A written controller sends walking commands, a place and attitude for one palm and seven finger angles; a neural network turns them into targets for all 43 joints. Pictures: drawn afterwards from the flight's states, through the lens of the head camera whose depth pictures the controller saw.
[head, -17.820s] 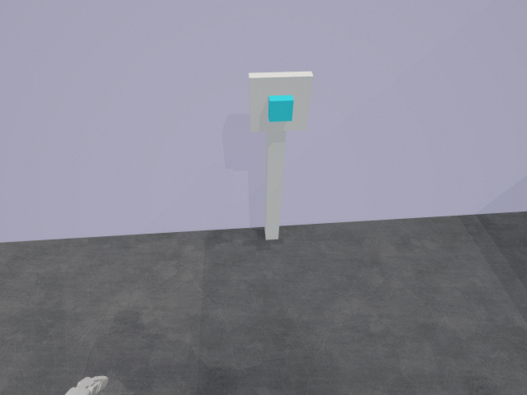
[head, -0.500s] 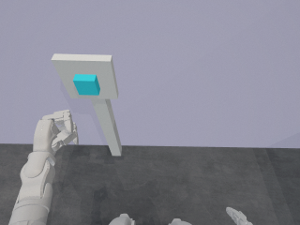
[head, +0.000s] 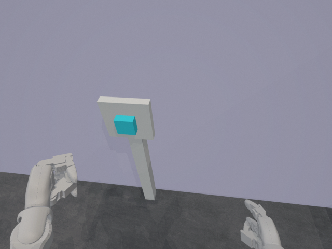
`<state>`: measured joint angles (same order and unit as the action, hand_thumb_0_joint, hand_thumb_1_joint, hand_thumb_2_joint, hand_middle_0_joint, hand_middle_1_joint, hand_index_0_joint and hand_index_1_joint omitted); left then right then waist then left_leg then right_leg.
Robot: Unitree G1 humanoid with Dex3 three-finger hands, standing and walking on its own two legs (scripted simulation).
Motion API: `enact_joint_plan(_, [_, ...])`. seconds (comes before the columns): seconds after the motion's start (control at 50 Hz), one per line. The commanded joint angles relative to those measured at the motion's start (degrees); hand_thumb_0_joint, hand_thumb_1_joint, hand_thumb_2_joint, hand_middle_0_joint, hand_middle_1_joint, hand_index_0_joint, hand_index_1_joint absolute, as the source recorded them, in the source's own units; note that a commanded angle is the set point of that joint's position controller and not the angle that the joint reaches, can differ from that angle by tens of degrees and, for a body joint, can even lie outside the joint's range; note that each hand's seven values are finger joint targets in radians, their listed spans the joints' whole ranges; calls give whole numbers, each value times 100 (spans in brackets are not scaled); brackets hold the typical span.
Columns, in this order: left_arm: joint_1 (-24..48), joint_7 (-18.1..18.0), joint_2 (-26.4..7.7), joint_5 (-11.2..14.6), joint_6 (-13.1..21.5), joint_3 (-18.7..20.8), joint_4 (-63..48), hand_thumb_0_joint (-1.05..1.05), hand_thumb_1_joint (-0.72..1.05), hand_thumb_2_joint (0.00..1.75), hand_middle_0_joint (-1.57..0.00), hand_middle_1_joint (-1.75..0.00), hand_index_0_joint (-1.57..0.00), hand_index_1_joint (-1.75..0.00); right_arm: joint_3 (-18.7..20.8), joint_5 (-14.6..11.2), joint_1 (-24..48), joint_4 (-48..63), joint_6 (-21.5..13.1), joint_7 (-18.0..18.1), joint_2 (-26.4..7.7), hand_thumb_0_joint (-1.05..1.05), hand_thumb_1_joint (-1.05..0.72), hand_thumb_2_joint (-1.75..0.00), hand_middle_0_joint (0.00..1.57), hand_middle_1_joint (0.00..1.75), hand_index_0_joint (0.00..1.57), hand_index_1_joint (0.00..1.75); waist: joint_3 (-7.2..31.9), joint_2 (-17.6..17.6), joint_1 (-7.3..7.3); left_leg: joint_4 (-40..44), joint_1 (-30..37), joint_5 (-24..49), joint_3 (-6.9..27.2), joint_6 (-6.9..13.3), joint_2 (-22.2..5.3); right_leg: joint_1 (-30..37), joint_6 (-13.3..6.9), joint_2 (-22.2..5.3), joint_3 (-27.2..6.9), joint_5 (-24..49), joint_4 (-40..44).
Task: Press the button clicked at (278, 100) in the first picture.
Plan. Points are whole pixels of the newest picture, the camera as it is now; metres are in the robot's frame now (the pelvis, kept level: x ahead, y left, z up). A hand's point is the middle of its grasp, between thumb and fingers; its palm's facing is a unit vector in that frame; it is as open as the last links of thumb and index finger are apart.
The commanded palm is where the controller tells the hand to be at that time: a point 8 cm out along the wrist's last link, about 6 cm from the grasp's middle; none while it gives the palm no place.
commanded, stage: draw the hand back to the body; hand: left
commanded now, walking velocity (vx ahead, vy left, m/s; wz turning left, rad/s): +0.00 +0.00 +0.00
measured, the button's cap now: (126, 124) +0.52 +0.21 -0.03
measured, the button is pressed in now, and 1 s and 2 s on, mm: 0 0 0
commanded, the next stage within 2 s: step back with the hand held close in 0.60 s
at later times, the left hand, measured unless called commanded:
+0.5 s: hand (43, 194) +0.17 +0.22 +0.16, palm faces +0.38 -0.83 -0.42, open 3.1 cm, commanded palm +0.12 +0.27 +0.18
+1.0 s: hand (42, 199) +0.16 +0.23 +0.15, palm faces +0.27 -0.84 -0.47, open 3.1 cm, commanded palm +0.11 +0.28 +0.18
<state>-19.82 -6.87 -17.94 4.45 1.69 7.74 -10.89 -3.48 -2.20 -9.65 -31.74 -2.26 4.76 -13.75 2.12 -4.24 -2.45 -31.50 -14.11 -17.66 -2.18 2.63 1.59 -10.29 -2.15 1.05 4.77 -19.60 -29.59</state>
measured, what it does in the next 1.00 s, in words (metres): stands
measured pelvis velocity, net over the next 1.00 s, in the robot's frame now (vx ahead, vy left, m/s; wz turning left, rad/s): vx -0.03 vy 0.01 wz -0.03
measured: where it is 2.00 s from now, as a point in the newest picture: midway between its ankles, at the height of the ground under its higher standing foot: outside the picture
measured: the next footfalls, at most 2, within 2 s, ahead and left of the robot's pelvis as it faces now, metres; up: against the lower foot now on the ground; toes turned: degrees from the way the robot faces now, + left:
right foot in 1.94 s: -0.29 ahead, -0.09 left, +0.00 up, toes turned +1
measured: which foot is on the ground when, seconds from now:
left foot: down 0.00-1.00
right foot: down 0.00-1.00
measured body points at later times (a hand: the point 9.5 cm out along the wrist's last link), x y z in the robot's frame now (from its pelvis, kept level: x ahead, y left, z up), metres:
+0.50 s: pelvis -0.01 -0.01 +0.01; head -0.03 -0.05 +0.46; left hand +0.14 +0.27 +0.19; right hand +0.18 -0.24 -0.08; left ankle -0.01 +0.09 -0.73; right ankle -0.04 -0.09 -0.73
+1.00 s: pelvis -0.03 +0.01 +0.01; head -0.01 -0.01 +0.46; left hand +0.14 +0.28 +0.18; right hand +0.14 -0.24 -0.08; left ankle -0.01 +0.09 -0.73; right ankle -0.04 -0.09 -0.73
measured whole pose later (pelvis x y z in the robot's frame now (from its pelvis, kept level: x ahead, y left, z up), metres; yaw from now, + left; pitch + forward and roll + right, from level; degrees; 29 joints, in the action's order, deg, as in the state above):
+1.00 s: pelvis -0.03 +0.01 +0.01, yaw -1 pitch +0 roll -1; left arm -36.2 -6.0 -20.6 3.2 7.7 17.5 -29.8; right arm 0.1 -0.3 -10.0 -33.0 0.2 3.9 -14.1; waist -1.7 -3.2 -0.1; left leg -26.0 -14.2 -12.2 -3.5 3.2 1.0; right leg -10.7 -1.6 1.7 3.5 -13.3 -23.7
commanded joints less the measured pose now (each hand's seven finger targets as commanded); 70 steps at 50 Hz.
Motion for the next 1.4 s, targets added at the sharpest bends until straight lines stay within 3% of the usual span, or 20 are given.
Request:
enact_joint_plan(0.0, [305, -40, -926, 4, 301, 693, -1674, 0, 90, 90, -130, -150, -130, -150, 225, 63, 539, 803, -335, 14, -586, 0, -90, -90, 20, 30, 20, 30, 471, 273, 59, 631, 995, 2209, 445, -47, -321, 96, 64, -193, -327, 2128, 669])
enact_joint_plan(0.06, [-137, -12, -1069, 7, 309, 991, -1952, 0, 90, 90, -130, -150, -130, -150, 256, 100, 611, 768, -343, -24, -571, 0, -90, -90, 20, 30, 20, 30, 469, 382, -22, 681, 1054, 2391, 377, -34, -312, 328, 67, -186, -344, 2368, 792])
enact_joint_plan(0.14, [-527, 25, -1105, 27, 350, 1210, -2456, 0, 90, 90, -130, -150, -130, -150, 271, 120, 658, 789, -352, -82, -514, 0, -90, -90, 20, 30, 20, 30, 489, 175, -68, 705, 1166, 2662, 323, -24, -296, 497, 91, -224, -373, 2677, 848])
enact_joint_plan(0.3, [-1004, 21, -1245, 51, 538, 1552, -3154, 0, 90, 90, -130, -150, -130, -150, 344, 118, 733, 769, -503, -58, -503, 0, -90, -90, 20, 30, 20, 30, 258, 118, -111, 735, 1207, 2187, 258, 2, -287, 381, 106, -211, -442, 2421, 1112])
enact_joint_plan(0.36, [-1123, 61, -935, 28, 512, 1360, -2596, 0, 90, 90, -130, -150, -130, -150, 392, 127, 698, 661, -484, -48, -519, 0, -90, -90, 20, 30, 20, 30, -169, 543, -49, 818, 1106, 1795, 249, 12, -283, 137, 116, -173, -430, 1988, 1276])
enact_joint_plan(0.42, [-896, 50, -994, 13, 563, 1408, -2542, 0, 90, 90, -130, -150, -130, -150, 406, 128, 674, 637, -472, -18, -552, 0, -90, -90, 20, 30, 20, 30, -214, 267, -43, 876, 1099, 1475, 248, 31, -258, 95, 122, -207, -459, 1610, 1299])
enact_joint_plan(0.48, [-785, 41, -1076, 20, 627, 1452, -2622, 0, 90, 90, -130, -150, -130, -150, 406, 142, 722, 647, -508, 29, -538, 0, -90, -90, 20, 30, 20, 30, -132, 305, -73, 906, 1140, 1280, 247, 47, -256, 109, 127, -226, -527, 1337, 1388])
enact_joint_plan(0.56, [-723, -4, -1199, -13, 692, 1482, -2956, 0, 90, 90, -130, -150, -130, -150, 378, 162, 775, 642, -646, 57, -529, 0, -90, -90, 20, 30, 20, 30, 35, 13, -113, 879, 1176, 1353, 250, 32, -224, 223, 101, -236, -590, 1413, 1441])
enact_joint_plan(0.68, [-881, 18, -1046, 22, 679, 1455, -2581, 0, 90, 90, -130, -150, -130, -150, 385, 168, 804, 561, -678, 60, -485, 0, -90, -90, 20, 30, 20, 30, -441, 356, -102, 981, 1044, 1175, 267, 26, -240, 62, 114, -218, -597, 1136, 1603])
enact_joint_plan(0.7, [-465, 25, -1017, 0, 692, 1341, -2584, 0, 90, 90, -130, -150, -130, -150, 375, 161, 792, 526, -672, 59, -521, 0, -90, -90, 20, 30, 20, 30, -491, 256, -40, 997, 1064, 1046, 262, 29, -226, -16, 119, -224, -614, 958, 1637])
enact_joint_plan(0.72, [88, -48, -1746, -64, 933, 2176, -3063, 0, 90, 90, -130, -150, -130, -150, 415, 131, 593, 743, -516, 8, -621, 0, -90, -90, 20, 30, 20, 30, -909, 357, 134, 717, 559, 647, 487, 126, -336, -677, 297, -552, -1226, 790, 1940])
enact_joint_plan(0.74, [-563, -17, -1259, -88, 923, 1852, -2422, 0, 90, 90, -130, -150, -130, -150, 424, 175, 576, 578, -412, -8, -489, 0, -90, -90, 20, 30, 20, 30, -801, 643, 161, 552, 602, 635, 488, 111, -340, -759, 280, -686, -1156, 600, 1977])
enact_joint_plan(0.8, [-1081, 21, -1016, -123, 964, 1589, -2529, 0, 90, 90, -130, -150, -130, -150, 463, 194, 609, 661, -239, -64, -567, 0, -90, -90, 20, 30, 20, 30, -348, 425, 175, 542, 668, 939, 448, 90, -382, -661, 295, -742, -950, 916, 1702])
enact_joint_plan(0.86, [-1450, 20, -1009, -103, 1009, 1584, -2887, 0, 90, 90, -130, -150, -130, -150, 509, 203, 614, 764, -146, -53, -627, 0, -90, -90, 20, 30, 20, 30, 290, -34, 178, 780, 694, 1552, 464, 100, -485, -190, 323, -628, -718, 1679, 1166])
enact_joint_plan(0.94, [-1649, -55, -1382, -82, 1039, 1926, -3373, 0, 90, 90, -130, -150, -130, -150, 570, 179, 613, 907, -40, -12, -607, 0, -90, -90, 20, 30, 20, 30, 872, 241, 171, 698, 652, 2412, 536, 114, -594, 159, 306, -526, -666, 2503, 681])
enact_joint_plan(1.02, [-1759, -99, -1436, -37, 1002, 2034, -3374, 0, 90, 90, -130, -150, -130, -150, 587, 162, 623, 973, 40, 31, -602, 0, -90, -90, 20, 30, 20, 30, 776, 232, 170, 759, 401, 2665, 688, 90, -681, 135, 231, -427, -624, 2468, 444])
enact_joint_plan(1.06, [-1797, -109, -1456, -48, 1006, 2071, -3350, 0, 90, 90, -130, -150, -130, -150, 605, 180, 638, 973, 38, 44, -643, 0, -90, -90, 20, 30, 20, 30, 723, 15, 155, 869, 249, 2589, 776, 97, -740, 97, 219, -360, -590, 2207, 333])
enact_joint_plan(1.12, [-1843, -97, -1339, -61, 1018, 1980, -3235, 0, 90, 90, -130, -150, -130, -150, 616, 169, 598, 976, 13, 28, -655, 0, -90, -90, 20, 30, 20, 30, 567, 70, 165, 1101, -113, 2036, 917, 139, -873, 114, 228, -281, -586, 1729, 189])
enact_joint_plan(1.28, [-1678, -118, -1307, -194, 1128, 1997, -3402, 0, 90, 90, -130, -150, -130, -150, 612, 180, 609, 1071, -120, 13, -728, 0, -90, -90, 20, 30, 20, 30, 210, 161, 209, 1566, -1699, -655, 1195, 324, -973, 674, 200, -249, -819, 1087, -63])
enact_joint_plan(1.38, [-1449, -175, -1322, -234, 1228, 1959, -3578, 0, 90, 90, -130, -150, -130, -150, 622, 228, 512, 1031, -182, 2, -707, 0, -90, -90, 20, 30, 20, 30, 47, 358, 285, 998, -1467, -1045, 1029, 207, -691, -114, 30, -536, -1242, 57, 654])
